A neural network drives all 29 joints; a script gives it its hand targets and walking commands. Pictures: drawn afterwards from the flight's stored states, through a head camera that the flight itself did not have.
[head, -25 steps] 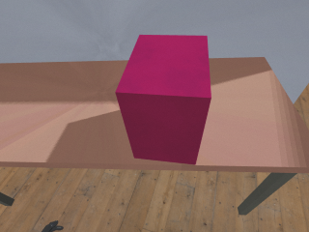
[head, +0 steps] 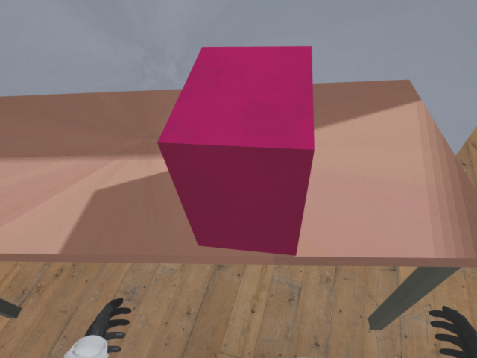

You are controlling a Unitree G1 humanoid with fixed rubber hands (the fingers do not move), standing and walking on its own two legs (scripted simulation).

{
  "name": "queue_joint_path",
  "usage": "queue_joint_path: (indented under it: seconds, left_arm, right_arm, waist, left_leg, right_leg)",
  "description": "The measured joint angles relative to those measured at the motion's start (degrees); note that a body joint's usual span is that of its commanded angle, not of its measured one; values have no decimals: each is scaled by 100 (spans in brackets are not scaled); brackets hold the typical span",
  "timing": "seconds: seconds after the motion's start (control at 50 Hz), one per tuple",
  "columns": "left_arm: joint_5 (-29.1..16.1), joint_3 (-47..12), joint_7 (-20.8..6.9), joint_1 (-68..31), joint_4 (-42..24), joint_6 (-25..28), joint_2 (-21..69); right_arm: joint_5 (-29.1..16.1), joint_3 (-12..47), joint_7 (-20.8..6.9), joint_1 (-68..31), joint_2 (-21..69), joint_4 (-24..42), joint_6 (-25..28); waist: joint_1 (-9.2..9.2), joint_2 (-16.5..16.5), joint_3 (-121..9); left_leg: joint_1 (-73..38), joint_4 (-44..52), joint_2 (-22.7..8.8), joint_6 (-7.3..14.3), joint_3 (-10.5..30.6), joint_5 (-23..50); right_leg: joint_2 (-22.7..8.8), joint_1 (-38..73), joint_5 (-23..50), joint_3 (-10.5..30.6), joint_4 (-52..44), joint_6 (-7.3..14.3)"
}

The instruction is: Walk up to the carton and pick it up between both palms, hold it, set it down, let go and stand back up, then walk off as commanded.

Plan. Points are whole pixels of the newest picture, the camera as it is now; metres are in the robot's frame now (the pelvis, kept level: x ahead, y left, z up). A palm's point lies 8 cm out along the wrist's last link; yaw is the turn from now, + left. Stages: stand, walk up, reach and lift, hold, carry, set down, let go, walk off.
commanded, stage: reach and lift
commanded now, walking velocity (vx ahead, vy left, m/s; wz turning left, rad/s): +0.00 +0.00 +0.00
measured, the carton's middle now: (250, 154) +0.46 +0.00 +0.08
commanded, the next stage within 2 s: none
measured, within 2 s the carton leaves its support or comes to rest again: neither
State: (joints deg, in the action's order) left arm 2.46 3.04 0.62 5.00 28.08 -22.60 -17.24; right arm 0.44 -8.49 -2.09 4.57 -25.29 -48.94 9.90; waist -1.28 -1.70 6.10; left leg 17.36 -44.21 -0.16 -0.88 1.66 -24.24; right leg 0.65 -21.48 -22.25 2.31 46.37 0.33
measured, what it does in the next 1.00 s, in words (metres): stands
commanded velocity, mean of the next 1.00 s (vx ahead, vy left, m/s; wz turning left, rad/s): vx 0.00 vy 0.00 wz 0.00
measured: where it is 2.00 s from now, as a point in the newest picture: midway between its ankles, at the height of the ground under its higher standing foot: outside the picture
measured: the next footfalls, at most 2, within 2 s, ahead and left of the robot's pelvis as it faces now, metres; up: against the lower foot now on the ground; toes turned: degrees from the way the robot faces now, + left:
none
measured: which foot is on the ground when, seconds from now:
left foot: down 0.00-1.00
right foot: down 0.00-1.00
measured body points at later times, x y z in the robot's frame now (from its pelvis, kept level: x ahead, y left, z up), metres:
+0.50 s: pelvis -0.04 +0.03 +0.03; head -0.01 +0.04 +0.47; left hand +0.16 +0.31 -0.03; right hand +0.12 -0.26 -0.02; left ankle +0.00 +0.15 -0.71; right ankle +0.03 -0.11 -0.71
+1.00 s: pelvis -0.03 +0.01 +0.03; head -0.01 +0.01 +0.48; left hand +0.19 +0.29 +0.03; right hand +0.16 -0.19 +0.02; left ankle -0.09 +0.11 -0.71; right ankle +0.02 -0.11 -0.71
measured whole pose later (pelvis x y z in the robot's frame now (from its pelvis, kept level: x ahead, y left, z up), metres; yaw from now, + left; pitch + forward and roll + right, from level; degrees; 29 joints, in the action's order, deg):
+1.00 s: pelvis -0.03 +0.01 +0.03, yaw +1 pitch -1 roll -1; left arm -3.4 6.9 -4.2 11.2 7.4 -12.7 -18.9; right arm -0.3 3.6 8.9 23.0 -10.2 -3.3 1.4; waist -0.3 -1.5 2.7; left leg 5.3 -25.6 1.4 1.4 1.3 -19.6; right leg 1.4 -14.5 -7.9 1.2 23.6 0.0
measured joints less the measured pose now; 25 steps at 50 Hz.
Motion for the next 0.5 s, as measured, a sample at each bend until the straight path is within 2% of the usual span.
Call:
queue_joint_path:
  seconds: [0.1,0.2,0.38,0.5]
  left_arm:
    - [116,328,-122,-25,-105,38,-206]
    - [118,386,-182,-4,-149,259,-413]
    - [86,384,-76,239,-546,690,-100]
    - [72,384,27,338,-582,920,94]
  right_arm:
    - [0,220,285,278,56,485,61]
    - [0,265,377,593,207,795,239]
    - [0,265,233,1036,450,1518,340]
    - [0,264,156,1085,487,1934,216]
  waist:
    - [1,42,0]
    - [21,71,-1]
    - [21,87,-12]
    - [21,96,-160]
  left_leg:
    - [-1,247,-7,0,0,139]
    - [-1,643,-23,0,0,440]
    - [-76,1067,-42,68,0,844]
    - [-79,1090,-46,137,-4,912]
  right_leg:
    - [0,6,154,0,-255,0]
    - [0,85,534,1,-812,-26]
    - [0,427,1193,1,-1784,-58]
    - [13,492,1323,-1,-1873,-58]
